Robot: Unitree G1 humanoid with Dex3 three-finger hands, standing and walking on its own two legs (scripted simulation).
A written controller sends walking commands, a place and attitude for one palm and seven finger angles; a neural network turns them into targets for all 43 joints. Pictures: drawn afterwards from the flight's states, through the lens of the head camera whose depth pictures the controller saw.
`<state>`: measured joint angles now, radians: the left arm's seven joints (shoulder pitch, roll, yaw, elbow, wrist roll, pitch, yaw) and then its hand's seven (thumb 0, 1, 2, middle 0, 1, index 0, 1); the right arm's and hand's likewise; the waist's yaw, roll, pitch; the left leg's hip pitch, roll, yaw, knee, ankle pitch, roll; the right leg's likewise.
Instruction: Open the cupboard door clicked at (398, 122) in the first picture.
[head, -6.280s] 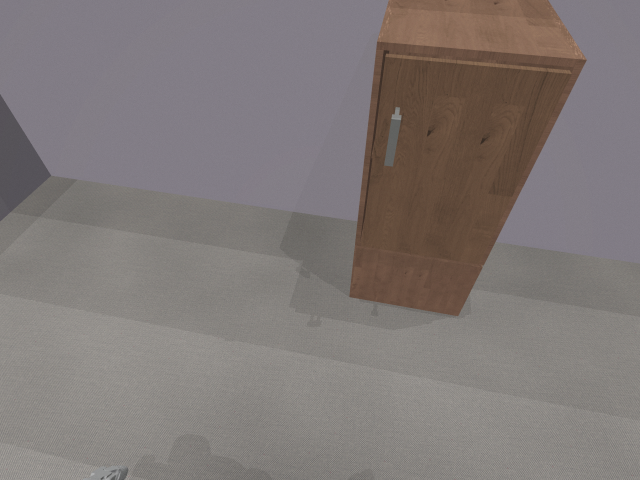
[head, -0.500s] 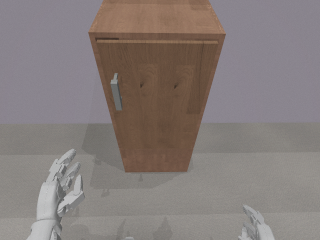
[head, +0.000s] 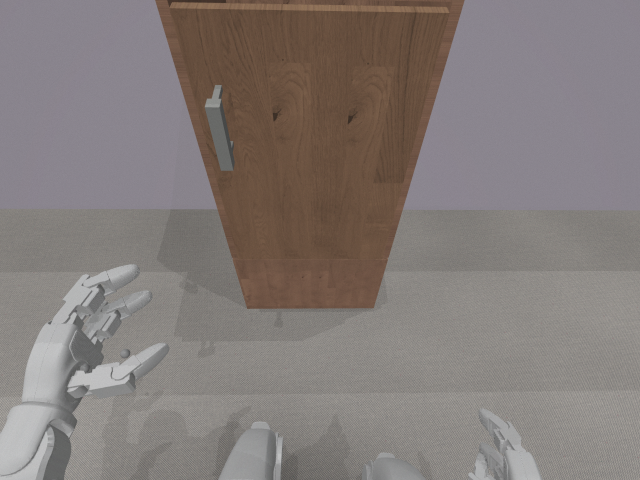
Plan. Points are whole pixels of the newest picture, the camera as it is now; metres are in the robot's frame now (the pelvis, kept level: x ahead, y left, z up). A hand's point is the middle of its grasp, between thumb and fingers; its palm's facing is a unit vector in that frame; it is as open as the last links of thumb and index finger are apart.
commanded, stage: raise the hand with hooked fingers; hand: left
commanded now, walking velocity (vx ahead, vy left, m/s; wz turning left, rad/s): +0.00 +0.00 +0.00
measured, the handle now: (222, 129) +0.61 +0.20 +0.07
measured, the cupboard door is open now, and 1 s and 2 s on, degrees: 0 0 0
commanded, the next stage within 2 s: move the hooked fingers beside the handle in 1.36 s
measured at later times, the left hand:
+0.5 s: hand (84, 322) +0.27 +0.28 +0.07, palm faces +0.08 -1.00 -0.04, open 13.4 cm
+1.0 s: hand (72, 286) +0.30 +0.30 +0.09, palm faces +0.06 -1.00 -0.03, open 14.0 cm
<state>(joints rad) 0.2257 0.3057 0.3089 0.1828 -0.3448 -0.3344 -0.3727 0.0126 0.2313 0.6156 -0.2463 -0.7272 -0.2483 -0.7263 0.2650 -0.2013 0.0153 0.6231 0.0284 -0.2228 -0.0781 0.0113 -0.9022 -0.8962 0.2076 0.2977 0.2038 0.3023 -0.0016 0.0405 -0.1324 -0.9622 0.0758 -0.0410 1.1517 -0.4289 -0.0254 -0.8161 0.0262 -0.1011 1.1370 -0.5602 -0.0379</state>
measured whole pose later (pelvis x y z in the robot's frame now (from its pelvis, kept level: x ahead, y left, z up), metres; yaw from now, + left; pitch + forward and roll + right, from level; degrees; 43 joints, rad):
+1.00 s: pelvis +0.01 +0.02 +0.03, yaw +0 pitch +11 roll -3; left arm -0.03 0.40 0.42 0.43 -0.36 -0.32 -0.46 -0.01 -0.50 0.30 -0.30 -1.20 -0.30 -1.20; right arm 0.30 -0.27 0.03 0.57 0.04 -0.16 -0.08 0.01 -0.90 -0.90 0.21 0.30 0.20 0.30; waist -0.01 0.03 -0.10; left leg -0.82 0.06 0.00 0.99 -0.38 0.01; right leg -0.67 0.01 -0.07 0.96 -0.49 0.00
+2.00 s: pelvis +0.01 +0.01 +0.02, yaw -1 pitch +14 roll -2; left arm -0.34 0.42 0.42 0.71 -0.27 -0.35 -0.40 -0.01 -0.50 0.30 -0.30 -1.20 -0.30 -1.20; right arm 0.31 -0.27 0.02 0.61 0.04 -0.09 -0.07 0.01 -0.90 -0.90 0.21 0.30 0.20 0.30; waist -0.04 0.02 -0.11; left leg -0.89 0.07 0.00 1.04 -0.40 0.00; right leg -0.75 0.02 -0.06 1.01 -0.51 -0.01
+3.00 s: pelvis +0.01 +0.02 +0.00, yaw -3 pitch +23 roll -4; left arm -0.92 0.63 0.48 1.23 -0.08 -0.38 -0.28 -0.01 -0.50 0.30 -0.30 -1.20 -0.30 -1.20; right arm 0.38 -0.27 0.04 0.64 -0.01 0.06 -0.03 0.00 -0.90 -0.90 0.21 0.30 0.20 0.30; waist -0.17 0.03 -0.11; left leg -1.12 0.09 0.00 1.15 -0.43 0.01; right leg -0.98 0.04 -0.06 1.10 -0.52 0.00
